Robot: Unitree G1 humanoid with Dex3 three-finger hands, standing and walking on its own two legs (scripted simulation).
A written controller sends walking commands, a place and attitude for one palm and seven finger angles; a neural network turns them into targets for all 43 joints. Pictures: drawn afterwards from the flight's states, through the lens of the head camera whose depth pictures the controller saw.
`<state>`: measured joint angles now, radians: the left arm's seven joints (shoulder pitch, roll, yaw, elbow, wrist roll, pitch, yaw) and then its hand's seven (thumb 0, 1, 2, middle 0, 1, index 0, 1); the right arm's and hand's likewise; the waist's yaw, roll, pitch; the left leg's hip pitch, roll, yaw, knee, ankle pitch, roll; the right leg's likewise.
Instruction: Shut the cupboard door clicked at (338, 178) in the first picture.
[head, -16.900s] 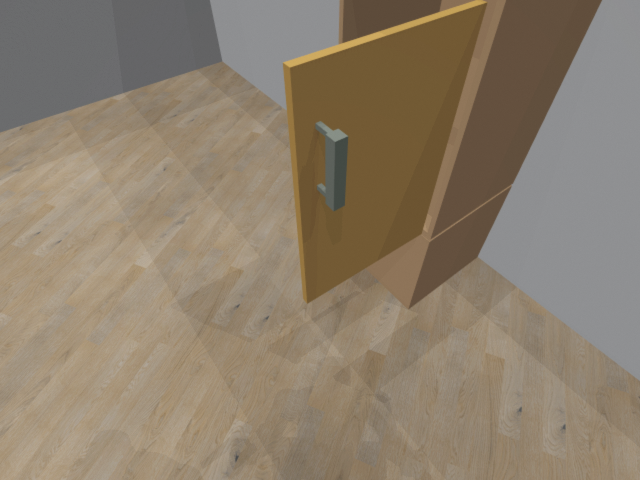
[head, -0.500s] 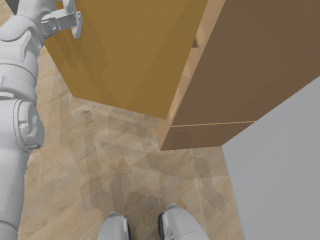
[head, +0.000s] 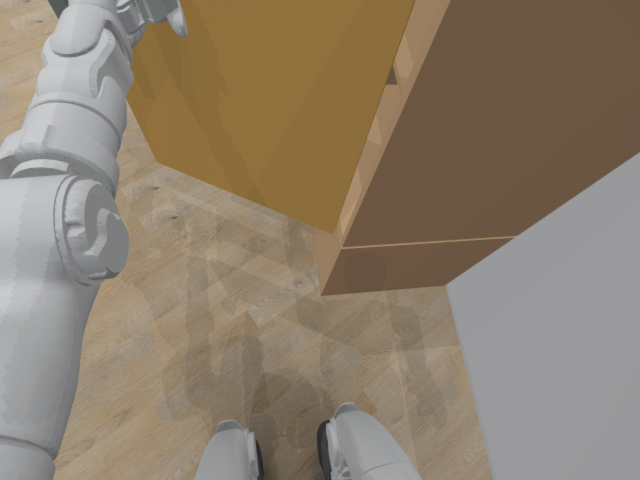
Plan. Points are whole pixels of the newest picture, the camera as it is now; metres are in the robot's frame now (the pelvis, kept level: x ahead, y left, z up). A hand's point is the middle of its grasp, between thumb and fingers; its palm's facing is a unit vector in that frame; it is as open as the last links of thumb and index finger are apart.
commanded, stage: pull the fist back off the door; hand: left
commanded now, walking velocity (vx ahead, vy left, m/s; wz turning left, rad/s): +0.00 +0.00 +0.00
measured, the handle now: out of the picture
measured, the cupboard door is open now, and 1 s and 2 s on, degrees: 62 59 59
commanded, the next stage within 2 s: draw the hand back to the body in 0.76 s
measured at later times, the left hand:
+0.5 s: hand (193, 32) +0.56 +0.05 +0.15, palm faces -0.07 -1.00 -0.02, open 3.1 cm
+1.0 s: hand (170, 67) +0.50 +0.07 +0.16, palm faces -0.07 -1.00 -0.01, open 3.1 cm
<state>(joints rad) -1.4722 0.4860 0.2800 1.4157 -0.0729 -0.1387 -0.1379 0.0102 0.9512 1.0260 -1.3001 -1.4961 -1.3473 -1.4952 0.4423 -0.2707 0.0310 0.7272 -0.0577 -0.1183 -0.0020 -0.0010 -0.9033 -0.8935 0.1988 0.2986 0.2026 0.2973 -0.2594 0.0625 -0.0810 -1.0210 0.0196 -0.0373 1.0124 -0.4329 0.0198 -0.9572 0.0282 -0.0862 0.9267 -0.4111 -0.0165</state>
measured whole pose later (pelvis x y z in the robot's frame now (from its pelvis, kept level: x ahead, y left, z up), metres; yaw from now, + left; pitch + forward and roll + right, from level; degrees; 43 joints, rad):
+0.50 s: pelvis +0.03 -0.01 +0.03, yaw -2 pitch +19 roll -1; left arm -1.04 0.33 0.32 1.19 -0.03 -0.31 -0.03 0.02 0.90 0.91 -1.30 -1.50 -1.30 -1.50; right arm 0.52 -0.27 -0.01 0.66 -0.04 0.01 0.06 0.00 -0.90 -0.89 0.20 0.30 0.20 0.30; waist -0.20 0.07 -0.10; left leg -0.73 0.03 0.03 0.80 -0.40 0.01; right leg -0.71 0.05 -0.02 0.76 -0.38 -0.03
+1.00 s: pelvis +0.01 -0.01 +0.03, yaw -1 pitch +14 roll +0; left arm -0.91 0.26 0.24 1.10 -0.10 -0.33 -0.07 0.02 0.90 0.90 -1.30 -1.50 -1.30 -1.50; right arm 0.33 -0.26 0.00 0.64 0.01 -0.01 0.02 0.00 -0.91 -0.89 0.20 0.30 0.20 0.30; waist -0.13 0.04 -0.10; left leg -0.64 0.01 0.02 0.79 -0.38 0.01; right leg -0.63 0.03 -0.02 0.78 -0.38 -0.03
